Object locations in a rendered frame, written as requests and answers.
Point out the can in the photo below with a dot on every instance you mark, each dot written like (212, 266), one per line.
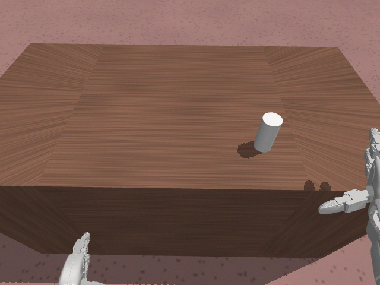
(267, 132)

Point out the right robot hand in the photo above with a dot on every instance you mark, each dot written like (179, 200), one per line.
(355, 199)

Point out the left robot hand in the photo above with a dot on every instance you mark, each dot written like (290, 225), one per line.
(75, 269)

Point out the right robot arm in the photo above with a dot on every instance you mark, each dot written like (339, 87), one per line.
(373, 232)

